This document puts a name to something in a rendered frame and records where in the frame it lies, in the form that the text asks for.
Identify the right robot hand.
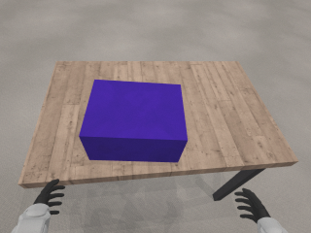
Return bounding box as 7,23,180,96
234,187,271,223

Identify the left robot hand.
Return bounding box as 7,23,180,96
33,179,65,215

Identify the left robot forearm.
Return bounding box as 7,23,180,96
11,203,51,233

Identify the right robot forearm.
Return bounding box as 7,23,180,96
257,216,288,233

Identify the table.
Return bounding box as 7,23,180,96
17,61,298,201

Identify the carton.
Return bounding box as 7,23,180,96
79,80,188,163

